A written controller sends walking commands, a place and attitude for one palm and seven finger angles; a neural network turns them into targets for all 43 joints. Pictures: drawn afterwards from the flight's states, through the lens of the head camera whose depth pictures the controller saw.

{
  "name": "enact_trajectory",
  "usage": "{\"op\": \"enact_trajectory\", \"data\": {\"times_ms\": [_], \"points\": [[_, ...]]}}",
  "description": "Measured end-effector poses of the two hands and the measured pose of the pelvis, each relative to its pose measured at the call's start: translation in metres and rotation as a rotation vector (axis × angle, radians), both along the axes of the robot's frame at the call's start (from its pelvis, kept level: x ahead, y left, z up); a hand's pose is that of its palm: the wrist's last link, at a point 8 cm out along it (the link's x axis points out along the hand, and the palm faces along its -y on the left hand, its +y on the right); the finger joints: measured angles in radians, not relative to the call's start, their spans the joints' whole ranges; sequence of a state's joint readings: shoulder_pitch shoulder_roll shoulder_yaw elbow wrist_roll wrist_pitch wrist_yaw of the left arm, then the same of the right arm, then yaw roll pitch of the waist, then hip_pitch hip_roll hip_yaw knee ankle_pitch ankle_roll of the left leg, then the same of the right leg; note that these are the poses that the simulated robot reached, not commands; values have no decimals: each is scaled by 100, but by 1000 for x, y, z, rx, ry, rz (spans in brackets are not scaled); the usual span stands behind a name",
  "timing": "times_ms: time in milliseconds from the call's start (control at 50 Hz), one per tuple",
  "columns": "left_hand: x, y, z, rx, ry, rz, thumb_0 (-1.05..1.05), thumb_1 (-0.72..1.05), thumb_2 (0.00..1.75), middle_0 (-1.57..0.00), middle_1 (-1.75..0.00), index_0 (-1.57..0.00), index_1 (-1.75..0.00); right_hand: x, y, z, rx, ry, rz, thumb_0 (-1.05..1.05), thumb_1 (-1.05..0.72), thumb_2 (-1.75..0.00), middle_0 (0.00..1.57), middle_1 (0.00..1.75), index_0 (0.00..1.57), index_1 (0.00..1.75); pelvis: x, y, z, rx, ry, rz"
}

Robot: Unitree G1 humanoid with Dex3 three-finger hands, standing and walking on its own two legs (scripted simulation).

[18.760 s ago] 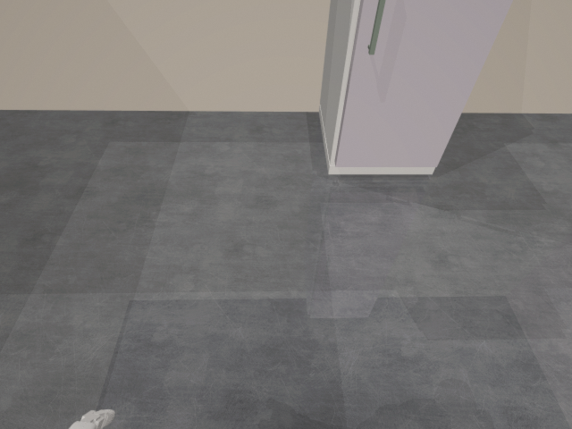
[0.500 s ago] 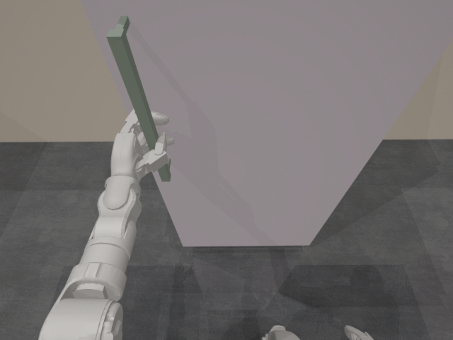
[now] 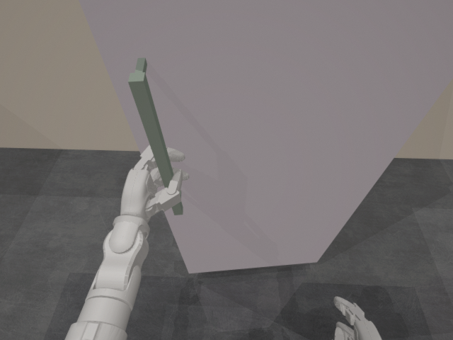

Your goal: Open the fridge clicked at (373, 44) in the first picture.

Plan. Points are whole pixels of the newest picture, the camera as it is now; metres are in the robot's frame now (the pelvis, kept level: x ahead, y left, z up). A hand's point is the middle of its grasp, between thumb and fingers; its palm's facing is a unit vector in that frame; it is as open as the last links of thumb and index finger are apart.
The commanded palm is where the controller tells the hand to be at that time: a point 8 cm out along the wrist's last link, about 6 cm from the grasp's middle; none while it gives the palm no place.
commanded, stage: walk backward, drawing the door open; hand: left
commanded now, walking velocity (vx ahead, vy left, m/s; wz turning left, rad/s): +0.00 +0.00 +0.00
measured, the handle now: (164, 154) +0.40 +0.13 +0.11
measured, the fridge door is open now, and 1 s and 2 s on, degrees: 7 34 65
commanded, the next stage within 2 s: none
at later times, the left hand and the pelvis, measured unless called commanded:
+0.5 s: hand (188, 249) +0.24 +0.07 +0.08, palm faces -0.05 -0.99 -0.14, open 5.6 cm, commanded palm +0.22 +0.13 +0.08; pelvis -0.04 -0.01 +0.02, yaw +1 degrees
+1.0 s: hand (229, 323) +0.15 +0.01 +0.08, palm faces +0.08 -0.98 -0.20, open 5.8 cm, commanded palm +0.12 +0.05 +0.08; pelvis -0.11 -0.11 +0.00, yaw +9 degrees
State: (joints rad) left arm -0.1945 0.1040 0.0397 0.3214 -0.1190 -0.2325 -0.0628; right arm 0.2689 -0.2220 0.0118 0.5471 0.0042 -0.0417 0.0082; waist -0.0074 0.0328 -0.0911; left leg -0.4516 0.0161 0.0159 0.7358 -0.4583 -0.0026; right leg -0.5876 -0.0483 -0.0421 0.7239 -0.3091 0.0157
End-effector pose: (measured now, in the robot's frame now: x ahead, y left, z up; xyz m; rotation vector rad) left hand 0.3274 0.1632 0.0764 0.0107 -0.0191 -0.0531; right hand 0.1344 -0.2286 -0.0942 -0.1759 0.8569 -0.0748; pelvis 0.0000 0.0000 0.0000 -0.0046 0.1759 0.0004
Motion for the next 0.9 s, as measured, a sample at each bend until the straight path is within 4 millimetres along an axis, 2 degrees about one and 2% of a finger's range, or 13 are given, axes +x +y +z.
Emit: {"op": "enact_trajectory", "data": {"times_ms": [120, 300, 400, 500, 660, 900], "points": [[-30, -6, 3, 43, 9, -18, 1, 74, 78, -38, -138, -35, -138, 13, 4, 11, -5, -47, -8, 1, -91, -90, 20, 30, 20, 30, 0, -1, 4, 0, -48, 6], [-63, -17, 9, 119, 69, -34, 0, 69, 79, -40, -134, -39, -140, 20, 10, 25, -63, -26, -25, 1, -91, -90, 20, 30, 20, 30, -8, 4, 19, 7, -129, 22], [-80, -25, 11, 131, 90, -19, 1, 69, 78, -40, -133, -40, -140, 16, 12, 30, -29, -53, -18, 1, -91, -90, 20, 30, 20, 30, -20, -3, 21, 15, -144, 11], [-101, -35, 12, 133, 104, 7, 1, 70, 77, -38, -132, -40, -140, 3, 6, 32, -9, -57, -13, 1, -91, -90, 20, 30, 20, 30, -36, -14, 24, 19, -149, 17], [-135, -55, 13, 148, 116, 42, 0, 70, 76, -38, -131, -40, -140, -29, -20, 29, -3, -40, -17, 1, -91, -90, 20, 30, 20, 30, -59, -39, 26, 37, -157, 30], [-183, -90, 14, 195, 116, 123, -1, 68, 76, -40, -130, -40, -140, -61, -84, 9, -3, -48, -30, 1, -91, -90, 20, 30, 20, 30, -90, -95, 15, 51, -192, 71]]}}
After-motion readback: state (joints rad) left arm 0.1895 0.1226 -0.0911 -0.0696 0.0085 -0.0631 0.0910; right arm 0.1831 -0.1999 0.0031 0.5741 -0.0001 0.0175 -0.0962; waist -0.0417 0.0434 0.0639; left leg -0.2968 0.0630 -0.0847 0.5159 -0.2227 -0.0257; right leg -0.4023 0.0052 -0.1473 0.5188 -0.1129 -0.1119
